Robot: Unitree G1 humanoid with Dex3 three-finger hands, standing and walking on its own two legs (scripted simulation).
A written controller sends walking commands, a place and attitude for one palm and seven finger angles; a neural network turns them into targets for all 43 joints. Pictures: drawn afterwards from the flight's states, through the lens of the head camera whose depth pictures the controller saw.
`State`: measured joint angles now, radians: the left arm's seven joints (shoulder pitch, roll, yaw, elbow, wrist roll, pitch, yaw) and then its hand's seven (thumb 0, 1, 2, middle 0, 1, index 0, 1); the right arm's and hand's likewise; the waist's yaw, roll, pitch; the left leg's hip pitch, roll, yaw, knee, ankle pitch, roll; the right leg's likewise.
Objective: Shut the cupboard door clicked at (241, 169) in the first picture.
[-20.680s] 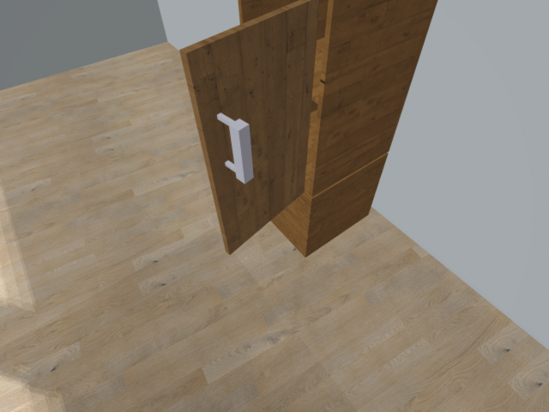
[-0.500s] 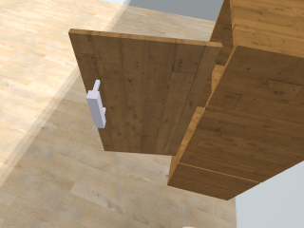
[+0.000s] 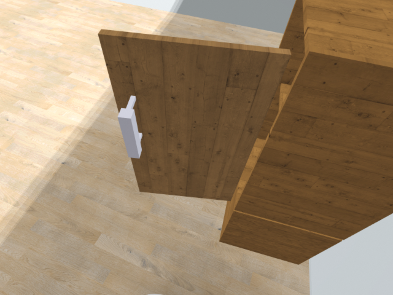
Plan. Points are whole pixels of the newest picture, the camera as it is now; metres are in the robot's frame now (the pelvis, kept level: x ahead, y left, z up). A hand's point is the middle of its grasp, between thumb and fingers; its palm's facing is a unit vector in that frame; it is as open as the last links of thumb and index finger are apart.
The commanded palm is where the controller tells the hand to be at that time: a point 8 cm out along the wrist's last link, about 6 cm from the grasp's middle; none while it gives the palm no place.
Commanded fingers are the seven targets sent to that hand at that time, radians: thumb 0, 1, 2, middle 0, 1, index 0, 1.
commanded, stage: come to a stop and stand still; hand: left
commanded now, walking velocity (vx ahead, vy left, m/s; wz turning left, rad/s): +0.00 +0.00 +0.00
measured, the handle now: (133, 127) +0.44 +0.19 +0.05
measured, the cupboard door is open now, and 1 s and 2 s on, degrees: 100 100 100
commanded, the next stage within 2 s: look again from close up in 0.36 s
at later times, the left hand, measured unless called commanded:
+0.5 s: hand out of the picture +0.01 +0.17 -0.17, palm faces -0.01 -0.98 -0.19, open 7.3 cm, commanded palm none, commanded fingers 0.00 0.90 0.90 -0.20 -0.30 -0.20 -0.30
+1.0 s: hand out of the picture +0.02 +0.17 -0.17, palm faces -0.02 -0.98 -0.20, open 7.3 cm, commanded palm none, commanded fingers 0.00 0.90 0.90 -0.20 -0.30 -0.20 -0.30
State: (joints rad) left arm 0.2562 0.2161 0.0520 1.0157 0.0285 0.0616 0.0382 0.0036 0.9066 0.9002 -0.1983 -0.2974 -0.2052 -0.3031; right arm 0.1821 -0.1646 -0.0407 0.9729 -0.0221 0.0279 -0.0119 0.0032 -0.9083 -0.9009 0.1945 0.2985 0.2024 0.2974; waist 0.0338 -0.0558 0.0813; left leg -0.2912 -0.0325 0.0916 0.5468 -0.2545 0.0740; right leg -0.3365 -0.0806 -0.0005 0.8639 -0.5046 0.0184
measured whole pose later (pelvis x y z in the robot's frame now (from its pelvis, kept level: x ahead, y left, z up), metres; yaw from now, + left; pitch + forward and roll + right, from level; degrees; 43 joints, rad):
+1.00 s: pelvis +0.02 +0.00 +0.01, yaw -1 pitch +0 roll +1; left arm 0.29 0.15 -0.03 1.08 0.01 -0.02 0.04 0.00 0.91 0.90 -0.20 -0.30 -0.20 -0.30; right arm 0.27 -0.17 0.02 1.10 -0.01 -0.02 -0.02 0.01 -0.92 -0.90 0.20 0.30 0.20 0.30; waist 0.00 0.00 0.03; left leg -0.22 -0.04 0.11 0.47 -0.24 0.07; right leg -0.12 -0.03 -0.04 0.48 -0.36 0.00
